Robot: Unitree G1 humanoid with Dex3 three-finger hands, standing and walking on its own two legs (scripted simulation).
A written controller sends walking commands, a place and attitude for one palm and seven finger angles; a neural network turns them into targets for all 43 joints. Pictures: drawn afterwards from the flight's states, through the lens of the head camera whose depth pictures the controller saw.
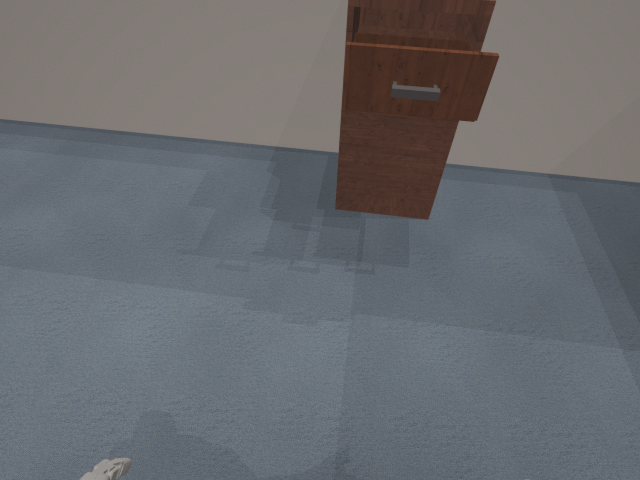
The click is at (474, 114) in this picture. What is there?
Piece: drawer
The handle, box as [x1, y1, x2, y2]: [391, 81, 439, 100]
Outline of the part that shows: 393,81 391,96 428,100 438,99 439,88 435,84 433,84 432,88 397,85 396,81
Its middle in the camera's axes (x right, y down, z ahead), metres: +0.25 -0.40 +1.03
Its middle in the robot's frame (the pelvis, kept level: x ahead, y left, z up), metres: +1.06 -0.19 +0.00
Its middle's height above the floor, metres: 0.77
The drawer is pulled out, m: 0.30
